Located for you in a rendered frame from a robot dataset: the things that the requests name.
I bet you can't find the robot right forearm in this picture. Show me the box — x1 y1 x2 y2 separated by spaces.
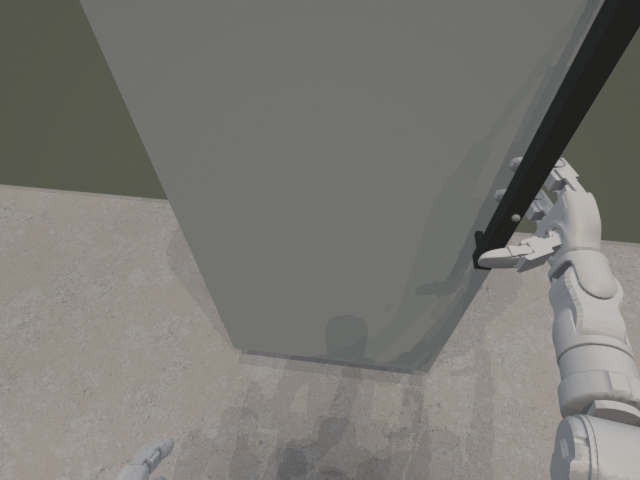
548 250 640 427

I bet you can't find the right robot hand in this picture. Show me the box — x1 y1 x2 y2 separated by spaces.
478 157 601 273

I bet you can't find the left robot hand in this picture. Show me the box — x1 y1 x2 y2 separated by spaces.
115 438 174 480

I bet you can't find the handle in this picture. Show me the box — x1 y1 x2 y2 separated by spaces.
472 0 640 270

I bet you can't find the right robot upper arm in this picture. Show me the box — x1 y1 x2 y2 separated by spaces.
550 414 640 480

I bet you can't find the fridge door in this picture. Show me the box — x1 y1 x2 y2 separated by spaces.
79 0 640 372

